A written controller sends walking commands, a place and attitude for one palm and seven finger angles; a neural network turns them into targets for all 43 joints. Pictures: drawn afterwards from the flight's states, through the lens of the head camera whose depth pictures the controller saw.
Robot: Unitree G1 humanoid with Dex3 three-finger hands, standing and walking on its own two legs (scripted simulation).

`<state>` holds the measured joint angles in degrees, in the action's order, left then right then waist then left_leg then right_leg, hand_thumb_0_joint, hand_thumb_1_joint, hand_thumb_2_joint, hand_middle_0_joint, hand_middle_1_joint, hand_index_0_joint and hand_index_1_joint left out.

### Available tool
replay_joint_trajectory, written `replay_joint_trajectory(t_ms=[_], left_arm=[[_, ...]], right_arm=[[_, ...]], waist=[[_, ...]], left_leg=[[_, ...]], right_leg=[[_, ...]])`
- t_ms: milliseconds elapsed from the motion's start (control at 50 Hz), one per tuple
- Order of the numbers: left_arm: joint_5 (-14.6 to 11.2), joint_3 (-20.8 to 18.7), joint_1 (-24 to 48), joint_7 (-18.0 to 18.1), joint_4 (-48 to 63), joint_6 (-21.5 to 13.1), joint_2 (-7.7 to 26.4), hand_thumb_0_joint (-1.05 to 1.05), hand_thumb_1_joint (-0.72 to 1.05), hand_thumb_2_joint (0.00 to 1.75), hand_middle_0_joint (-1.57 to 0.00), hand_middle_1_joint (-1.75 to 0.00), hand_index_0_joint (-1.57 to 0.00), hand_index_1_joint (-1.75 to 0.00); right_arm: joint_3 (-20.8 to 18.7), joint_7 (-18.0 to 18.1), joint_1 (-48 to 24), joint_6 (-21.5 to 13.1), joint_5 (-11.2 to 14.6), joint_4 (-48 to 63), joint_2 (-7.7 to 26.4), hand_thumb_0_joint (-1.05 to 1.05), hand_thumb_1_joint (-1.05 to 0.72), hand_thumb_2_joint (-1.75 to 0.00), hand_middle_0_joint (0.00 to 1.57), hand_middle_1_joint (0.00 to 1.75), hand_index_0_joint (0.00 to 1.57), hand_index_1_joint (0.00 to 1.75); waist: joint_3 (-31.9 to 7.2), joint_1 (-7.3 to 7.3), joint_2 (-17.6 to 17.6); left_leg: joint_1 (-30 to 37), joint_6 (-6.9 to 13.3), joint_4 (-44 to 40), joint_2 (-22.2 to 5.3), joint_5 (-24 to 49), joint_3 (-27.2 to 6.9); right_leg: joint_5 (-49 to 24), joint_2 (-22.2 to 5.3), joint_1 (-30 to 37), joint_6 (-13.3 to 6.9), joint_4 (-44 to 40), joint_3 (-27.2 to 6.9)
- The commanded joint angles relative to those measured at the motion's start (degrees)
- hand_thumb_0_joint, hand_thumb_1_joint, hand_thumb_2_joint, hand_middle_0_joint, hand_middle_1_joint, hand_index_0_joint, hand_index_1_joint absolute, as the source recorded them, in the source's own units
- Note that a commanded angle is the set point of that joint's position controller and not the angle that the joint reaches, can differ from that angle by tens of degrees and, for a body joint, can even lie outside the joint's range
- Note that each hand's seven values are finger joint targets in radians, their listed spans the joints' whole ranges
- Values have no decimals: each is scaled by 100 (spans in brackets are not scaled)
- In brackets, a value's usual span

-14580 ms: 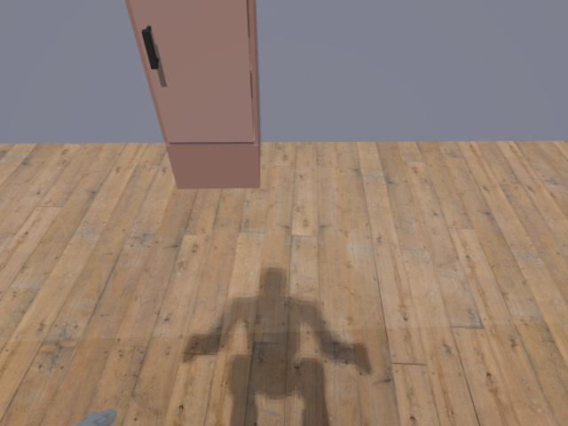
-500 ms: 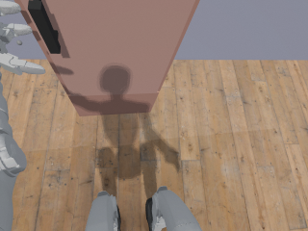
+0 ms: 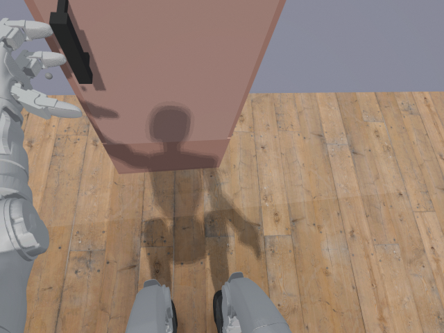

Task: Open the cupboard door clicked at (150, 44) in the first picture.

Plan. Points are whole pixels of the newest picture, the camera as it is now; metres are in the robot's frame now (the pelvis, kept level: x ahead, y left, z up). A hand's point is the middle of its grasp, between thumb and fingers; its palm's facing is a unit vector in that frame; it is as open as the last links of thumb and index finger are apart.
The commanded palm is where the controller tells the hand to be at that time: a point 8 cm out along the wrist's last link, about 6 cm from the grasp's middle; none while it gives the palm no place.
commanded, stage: slide the fingers in behind the handle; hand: left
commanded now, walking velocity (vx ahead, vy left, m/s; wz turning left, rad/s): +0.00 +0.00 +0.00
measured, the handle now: (74, 42) +0.60 +0.20 +0.06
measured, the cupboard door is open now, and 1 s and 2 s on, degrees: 0 0 0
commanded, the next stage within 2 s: close the thumb around the handle in 1.26 s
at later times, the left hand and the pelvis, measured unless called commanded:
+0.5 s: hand (67, 73) +0.53 +0.20 +0.06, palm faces +0.04 -1.00 -0.01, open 14.0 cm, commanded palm +0.51 +0.23 +0.06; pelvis +0.00 -0.01 +0.00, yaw +0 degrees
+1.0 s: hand (90, 71) +0.54 +0.17 +0.06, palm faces +0.04 -1.00 -0.02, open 14.1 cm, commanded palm +0.52 +0.20 +0.06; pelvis +0.00 -0.01 +0.00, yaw +1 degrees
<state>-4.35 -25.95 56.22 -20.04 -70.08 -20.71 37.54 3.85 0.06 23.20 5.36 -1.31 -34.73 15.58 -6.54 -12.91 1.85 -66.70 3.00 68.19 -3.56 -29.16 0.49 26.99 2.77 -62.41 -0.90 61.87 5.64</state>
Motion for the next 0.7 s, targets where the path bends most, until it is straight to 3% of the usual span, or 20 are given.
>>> replay_joint_trajectory(t_ms=[0, 40, 100, 120, 140, 200, 220, 280, 320, 340, 380, 420, 440, 460, 520, 560, 580, 600, 680], left_arm=[[-87, -49, 2841, 259, 1617, -617, 1320, 0, -50, 30, -30, -120, -30, -120], [-46, -259, 2561, 345, 1437, -645, 1529, 0, -50, 30, -30, -120, -30, -120], [-43, -139, 2498, 354, 1195, -575, 1366, 0, -50, 30, -30, -120, -30, -120], [5, -131, 2386, 358, 1102, -530, 1387, 0, -50, 30, -30, -120, -30, -120], [20, 9, 2453, 355, 1162, -500, 1247, 0, -50, 30, -30, -120, -30, -120], [-8, 43, 2358, 376, 1313, -516, 1097, 0, -50, 30, -30, -120, -30, -120], [-32, 140, 2450, 380, 1375, -529, 974, 0, -50, 30, -30, -120, -30, -120], [-145, 142, 2453, 433, 1330, -550, 784, 0, -50, 30, -30, -120, -30, -120], [-111, 8, 2455, 476, 1229, -585, 969, 0, -50, 30, -30, -120, -30, -120], [-89, 98, 2555, 515, 1229, -594, 884, 0, -50, 30, -30, -120, -30, -120], [-14, 171, 2433, 571, 1282, -634, 797, 0, -50, 30, -30, -120, -30, -120], [-4, 282, 2523, 594, 1343, -703, 653, 0, -50, 30, -30, -120, -30, -120], [10, 190, 2455, 612, 1308, -707, 760, 0, -50, 30, -30, -120, -30, -120], [-16, 428, 2520, 601, 1321, -699, 461, 0, -50, 30, -30, -120, -30, -120], [-27, 392, 2684, 614, 1282, -698, 511, 0, -50, 30, -30, -120, -30, -120], [-31, 497, 2693, 633, 1156, -664, 345, 0, -50, 30, -30, -120, -30, -120], [-19, 471, 2738, 654, 1263, -674, 402, 0, -50, 30, -30, -120, -30, -120], [-27, 564, 2801, 666, 1317, -695, 249, 0, -50, 30, -30, -120, -30, -120], [-10, 378, 2689, 834, 1127, -646, 383, 0, -50, 30, -30, -120, -30, -120]], right_arm=[[-455, 46, 1147, -84, -34, 70, 1147, 0, -90, -90, 20, 30, 20, 30], [-461, 36, 1140, -71, -38, 66, 1170, 0, -90, -90, 20, 30, 20, 30], [-434, 27, 1143, -67, -30, 73, 1155, 0, -90, -90, 20, 30, 20, 30], [-432, 27, 1119, -54, -10, 88, 1150, 0, -90, -90, 20, 30, 20, 30], [-435, 22, 1104, -50, -12, 104, 1147, 0, -90, -90, 20, 30, 20, 30], [-464, 6, 1141, -50, -29, 120, 1138, 0, -90, -90, 20, 30, 20, 30], [-474, 5, 1133, -42, -25, 101, 1130, 0, -90, -90, 20, 30, 20, 30], [-490, -10, 1109, -69, -22, 86, 1104, 0, -90, -90, 20, 30, 20, 30], [-485, 2, 1134, -72, -22, 58, 1114, 0, -90, -90, 20, 30, 20, 30], [-477, 2, 1122, -77, -22, 56, 1097, 0, -90, -90, 20, 30, 20, 30], [-485, -25, 1099, -91, -29, 76, 1075, 0, -90, -90, 20, 30, 20, 30], [-488, -44, 1104, -99, -50, 38, 1056, 0, -90, -90, 20, 30, 20, 30], [-497, -41, 1116, -89, -45, 45, 1070, 0, -90, -90, 20, 30, 20, 30], [-500, -52, 1098, -100, -36, 56, 1047, 0, -90, -90, 20, 30, 20, 30], [-513, -46, 1127, -106, -46, -19, 1071, 0, -90, -90, 20, 30, 20, 30], [-513, -51, 1129, -114, -44, -24, 1057, 0, -90, -90, 20, 30, 20, 30], [-521, -49, 1131, -121, -49, -23, 1067, 0, -90, -90, 20, 30, 20, 30], [-525, -59, 1141, -135, -60, -26, 1044, 0, -90, -90, 20, 30, 20, 30], [-523, -62, 1151, -124, -69, -32, 1043, 0, -90, -90, 20, 30, 20, 30]], waist=[[-3061, -44, 1471], [-3149, 54, 1366], [-2964, -17, 1133], [-2909, 44, 1188], [-2905, -2, 1253], [-3059, 42, 1260], [-3070, -16, 1272], [-2984, -39, 1000], [-2939, -2, 921], [-2850, -58, 932], [-2892, 15, 1059], [-2918, -22, 1130], [-2922, 16, 1042], [-2939, -73, 1013], [-2968, -91, 1059], [-2830, -114, 995], [-2938, -104, 1032], [-3023, -120, 1198], [-2961, -74, 968]], left_leg=[[3468, -173, -650, 12, 2864, -776], [3392, -193, -645, 22, 2877, -753], [3040, -129, -643, 63, 2683, -671], [2988, -139, -657, 67, 2638, -638], [3073, -146, -677, 61, 2637, -657], [3341, -169, -682, 40, 2898, -716], [3431, -179, -682, 24, 2996, -722], [3183, -150, -678, 53, 2746, -668], [3008, -136, -660, 72, 2636, -632], [2974, -127, -674, 75, 2566, -635], [3029, -143, -686, 91, 2530, -608], [3128, -144, -658, 84, 2613, -621], [3090, -149, -661, 82, 2628, -627], [3077, -131, -650, 101, 2582, -613], [3078, -136, -620, 95, 2567, -633], [2997, -131, -637, 111, 2448, -630], [3043, -131, -639, 104, 2444, -641], [3169, -132, -612, 116, 2557, -644], [2931, -121, -583, 132, 2525, -597]], right_leg=[[-1470, 125, 372, -76, -527, -225], [-1513, 127, 535, -75, -522, -239], [-1593, 124, 732, -54, -544, -278], [-1577, 112, 752, -56, -541, -275], [-1554, 109, 672, -54, -550, -266], [-1628, 121, 611, -78, -529, -231], [-1675, 115, 546, -63, -544, -229], [-1665, 128, 694, -36, -584, -252], [-1652, 121, 780, -40, -561, -284], [-1616, 118, 734, -34, -571, -285], [-1566, 109, 729, -47, -578, -295], [-1611, 113, 672, -57, -557, -287], [-1634, 116, 731, -62, -550, -292], [-1640, 114, 711, -47, -565, -299], [-1638, 104, 665, -56, -538, -303], [-1557, 106, 647, -52, -580, -299], [-1541, 102, 661, -54, -566, -305], [-1585, 103, 568, -70, -541, -300], [-1668, 93, 739, -45, -542, -316]])
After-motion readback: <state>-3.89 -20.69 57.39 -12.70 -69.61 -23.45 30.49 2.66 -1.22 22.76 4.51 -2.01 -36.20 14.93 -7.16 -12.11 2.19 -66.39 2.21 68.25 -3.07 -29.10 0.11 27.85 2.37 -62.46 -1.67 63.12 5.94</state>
